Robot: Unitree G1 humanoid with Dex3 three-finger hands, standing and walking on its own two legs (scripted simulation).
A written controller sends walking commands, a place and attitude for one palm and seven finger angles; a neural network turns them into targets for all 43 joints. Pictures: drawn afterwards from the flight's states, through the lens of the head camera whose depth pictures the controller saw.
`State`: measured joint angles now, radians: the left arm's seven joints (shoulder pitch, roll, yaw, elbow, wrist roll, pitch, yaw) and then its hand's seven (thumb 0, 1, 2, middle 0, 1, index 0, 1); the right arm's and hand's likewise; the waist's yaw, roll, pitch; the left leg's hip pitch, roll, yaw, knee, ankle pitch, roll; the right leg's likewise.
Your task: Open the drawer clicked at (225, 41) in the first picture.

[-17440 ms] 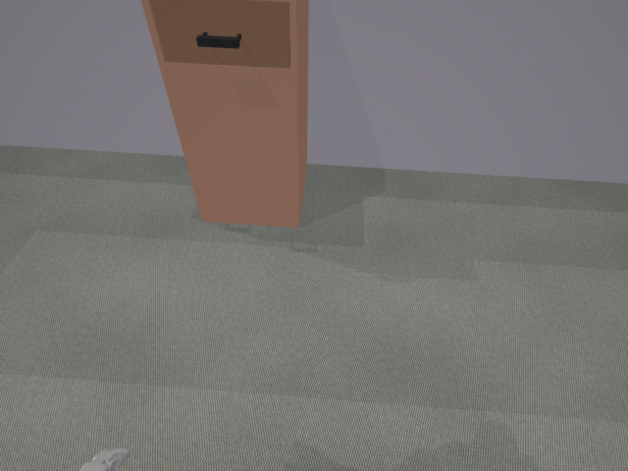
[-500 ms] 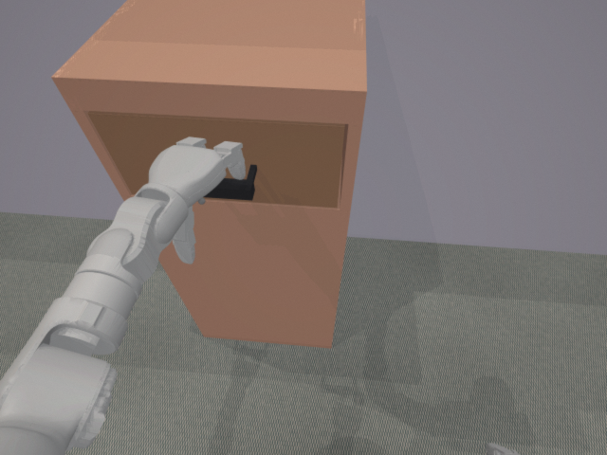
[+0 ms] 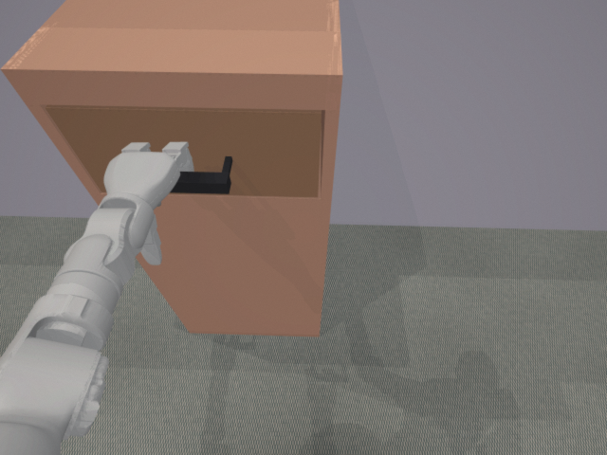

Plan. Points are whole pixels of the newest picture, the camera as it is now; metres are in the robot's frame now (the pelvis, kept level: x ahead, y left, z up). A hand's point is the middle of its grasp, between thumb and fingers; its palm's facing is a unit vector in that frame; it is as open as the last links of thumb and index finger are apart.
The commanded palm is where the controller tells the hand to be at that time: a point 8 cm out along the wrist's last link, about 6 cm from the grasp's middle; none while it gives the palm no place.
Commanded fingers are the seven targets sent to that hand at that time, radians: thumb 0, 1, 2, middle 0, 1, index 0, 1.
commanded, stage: lower the fingers behind the handle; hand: left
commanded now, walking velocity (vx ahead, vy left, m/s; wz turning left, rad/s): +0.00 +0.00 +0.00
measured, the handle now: (193, 172) +0.51 +0.18 +0.06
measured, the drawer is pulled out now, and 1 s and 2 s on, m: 0.00 0.00 0.02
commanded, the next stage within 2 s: close the thumb around the handle in 0.82 s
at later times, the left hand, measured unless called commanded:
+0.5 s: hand (164, 211) +0.45 +0.21 +0.04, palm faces -0.05 -0.01 -1.00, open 13.8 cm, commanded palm +0.43 +0.20 +0.09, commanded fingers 0.00 -0.50 0.30 -0.30 -1.20 -0.30 -1.20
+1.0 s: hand (166, 209) +0.46 +0.21 +0.04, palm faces -0.04 -0.02 -1.00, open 13.8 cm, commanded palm +0.44 +0.20 +0.09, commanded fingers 0.00 -0.22 0.42 -0.32 -1.23 -0.32 -1.23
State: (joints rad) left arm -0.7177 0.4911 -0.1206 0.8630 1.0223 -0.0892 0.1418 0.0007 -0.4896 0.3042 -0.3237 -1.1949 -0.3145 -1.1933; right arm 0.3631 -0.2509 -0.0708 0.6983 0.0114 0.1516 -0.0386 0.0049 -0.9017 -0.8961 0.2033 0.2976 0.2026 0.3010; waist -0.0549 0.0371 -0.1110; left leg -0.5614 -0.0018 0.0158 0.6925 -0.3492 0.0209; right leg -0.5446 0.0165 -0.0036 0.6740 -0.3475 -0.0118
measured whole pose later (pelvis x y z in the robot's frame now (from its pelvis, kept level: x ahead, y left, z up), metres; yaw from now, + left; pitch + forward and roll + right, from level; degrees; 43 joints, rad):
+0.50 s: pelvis +0.00 +0.00 -0.01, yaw +0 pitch +15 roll -1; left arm -0.75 0.43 -0.14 0.93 1.05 -0.03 0.23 0.00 -0.49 0.30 -0.27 -1.22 -0.32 -1.20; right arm 0.29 -0.24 -0.06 0.67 0.00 0.15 -0.01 0.00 -0.90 -0.90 0.20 0.30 0.20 0.30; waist -0.04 0.03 -0.14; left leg -0.65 0.00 0.01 0.76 -0.37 0.02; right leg -0.63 0.01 -0.01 0.74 -0.37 -0.01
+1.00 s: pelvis -0.01 +0.01 -0.01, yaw -1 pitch +16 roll -1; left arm -0.76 0.45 -0.11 0.95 1.06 -0.04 0.25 0.00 -0.47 0.31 -0.32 -1.21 -0.31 -1.20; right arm 0.34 -0.25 -0.07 0.69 0.01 0.15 -0.02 0.00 -0.90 -0.90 0.20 0.30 0.20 0.30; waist -0.07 0.03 -0.14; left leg -0.67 0.00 0.02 0.77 -0.37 0.03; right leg -0.65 0.02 0.00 0.74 -0.36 0.00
